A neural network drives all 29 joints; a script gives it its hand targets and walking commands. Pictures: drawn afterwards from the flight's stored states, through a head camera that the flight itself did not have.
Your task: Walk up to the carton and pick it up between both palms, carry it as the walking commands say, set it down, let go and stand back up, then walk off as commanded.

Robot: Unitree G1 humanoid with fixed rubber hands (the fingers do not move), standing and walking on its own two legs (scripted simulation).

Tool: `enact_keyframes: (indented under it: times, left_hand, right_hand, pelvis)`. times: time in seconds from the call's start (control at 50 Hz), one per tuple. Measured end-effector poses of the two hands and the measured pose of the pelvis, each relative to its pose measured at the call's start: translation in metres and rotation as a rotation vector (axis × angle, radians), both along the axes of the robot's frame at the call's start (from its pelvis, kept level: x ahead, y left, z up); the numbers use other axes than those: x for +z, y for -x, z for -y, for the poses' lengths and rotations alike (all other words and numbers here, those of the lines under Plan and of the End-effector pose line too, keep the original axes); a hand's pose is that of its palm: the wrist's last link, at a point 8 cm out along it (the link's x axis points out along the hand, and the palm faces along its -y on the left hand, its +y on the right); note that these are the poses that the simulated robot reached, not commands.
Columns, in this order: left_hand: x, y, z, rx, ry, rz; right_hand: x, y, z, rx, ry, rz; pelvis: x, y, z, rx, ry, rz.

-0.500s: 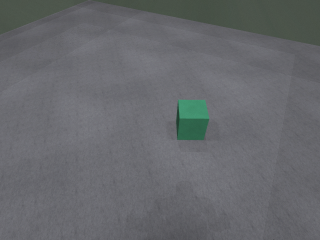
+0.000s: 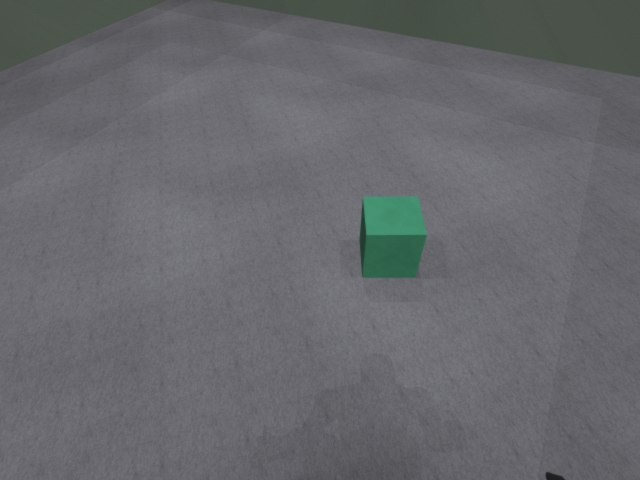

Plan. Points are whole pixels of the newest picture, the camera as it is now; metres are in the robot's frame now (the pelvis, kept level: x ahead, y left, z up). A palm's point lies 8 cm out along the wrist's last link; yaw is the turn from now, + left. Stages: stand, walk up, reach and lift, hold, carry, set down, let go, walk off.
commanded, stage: stand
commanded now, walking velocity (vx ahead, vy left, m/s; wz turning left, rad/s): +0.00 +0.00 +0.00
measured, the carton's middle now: (389, 237) +1.06 -0.22 -0.65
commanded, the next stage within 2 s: walk off in 0.36 s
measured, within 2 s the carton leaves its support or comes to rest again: neither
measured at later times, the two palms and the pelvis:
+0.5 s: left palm out of the picture +0.13 +0.28 -0.12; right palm out of the picture +0.12 -0.30 -0.12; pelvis +0.05 -0.01 +0.00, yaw -1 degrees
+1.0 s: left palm out of the picture +0.05 +0.32 -0.17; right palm out of the picture +0.13 -0.22 -0.14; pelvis +0.06 +0.05 -0.02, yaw +1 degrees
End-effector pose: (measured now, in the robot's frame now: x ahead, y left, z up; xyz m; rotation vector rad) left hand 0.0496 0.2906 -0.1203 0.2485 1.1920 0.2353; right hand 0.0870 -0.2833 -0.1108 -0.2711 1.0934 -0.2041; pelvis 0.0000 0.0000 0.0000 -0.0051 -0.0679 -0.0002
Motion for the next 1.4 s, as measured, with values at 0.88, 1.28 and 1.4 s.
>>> enact_keyframes:
  times: [0.88, 1.28, 1.4]
  left_hand:
    - [-0.025, -0.038, 0.015, 0.043, 0.025, -0.131]
    - [-0.027, -0.058, -0.087, 0.019, -0.006, -0.132]
    - [-0.011, -0.05, -0.096, 0.014, -0.03, -0.114]
  right_hand:
    - [-0.034, -0.033, -0.025, -0.019, -0.018, -0.262]
    - [-0.051, -0.008, -0.154, -0.07, -0.1, -0.192]
    - [-0.071, 0.02, -0.19, -0.09, -0.18, -0.258]
  pelvis:
    - [-0.01, -0.06, -0.013, 0.016, 0.027, -0.032]
    - [-0.018, -0.043, -0.117, -0.031, -0.052, -0.016]
    - [-0.016, -0.042, -0.142, -0.017, -0.02, -0.008]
